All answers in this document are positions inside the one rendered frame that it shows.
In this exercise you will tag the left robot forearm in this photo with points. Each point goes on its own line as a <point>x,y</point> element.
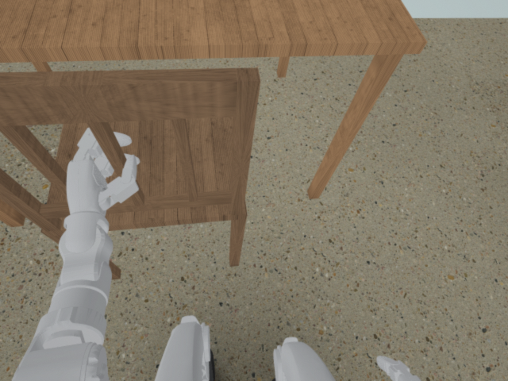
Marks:
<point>77,310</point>

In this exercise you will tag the left robot thigh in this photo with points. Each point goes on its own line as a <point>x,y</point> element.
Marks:
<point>187,350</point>

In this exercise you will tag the chair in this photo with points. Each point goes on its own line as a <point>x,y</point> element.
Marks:
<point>192,130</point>

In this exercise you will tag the table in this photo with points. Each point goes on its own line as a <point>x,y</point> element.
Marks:
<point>41,31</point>

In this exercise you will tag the robot right hand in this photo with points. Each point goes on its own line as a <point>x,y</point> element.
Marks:
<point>397,370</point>

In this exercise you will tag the robot left upper arm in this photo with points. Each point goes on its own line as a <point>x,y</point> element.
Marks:
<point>76,362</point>

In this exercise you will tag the robot thigh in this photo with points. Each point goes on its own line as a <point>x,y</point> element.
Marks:
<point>187,350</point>
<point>297,361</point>

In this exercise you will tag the robot left hand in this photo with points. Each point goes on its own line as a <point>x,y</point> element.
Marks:
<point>86,176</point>

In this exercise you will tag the right robot thigh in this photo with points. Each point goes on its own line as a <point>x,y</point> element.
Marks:
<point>297,361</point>

